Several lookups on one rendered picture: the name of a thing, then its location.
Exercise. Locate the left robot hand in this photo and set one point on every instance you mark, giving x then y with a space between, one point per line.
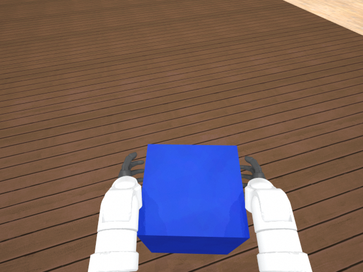
128 164

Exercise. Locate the right robot hand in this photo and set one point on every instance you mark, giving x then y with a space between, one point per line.
255 169

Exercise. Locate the carton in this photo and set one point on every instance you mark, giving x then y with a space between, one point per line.
192 200

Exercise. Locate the robot left forearm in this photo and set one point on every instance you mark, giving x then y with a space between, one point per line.
116 240

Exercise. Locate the robot right forearm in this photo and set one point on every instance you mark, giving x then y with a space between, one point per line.
276 231

